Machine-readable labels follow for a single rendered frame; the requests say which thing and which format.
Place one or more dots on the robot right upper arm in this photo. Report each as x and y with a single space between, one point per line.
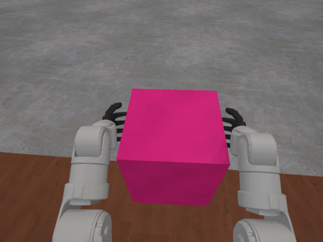
261 230

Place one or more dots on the robot right hand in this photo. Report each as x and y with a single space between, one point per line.
237 121

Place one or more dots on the carton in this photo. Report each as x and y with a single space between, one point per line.
173 147

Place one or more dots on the robot left hand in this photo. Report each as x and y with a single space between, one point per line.
110 115

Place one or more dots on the robot left upper arm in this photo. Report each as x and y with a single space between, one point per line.
84 225

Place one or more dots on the left robot forearm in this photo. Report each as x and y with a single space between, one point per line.
90 159

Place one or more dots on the right robot forearm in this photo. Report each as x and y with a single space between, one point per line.
258 164

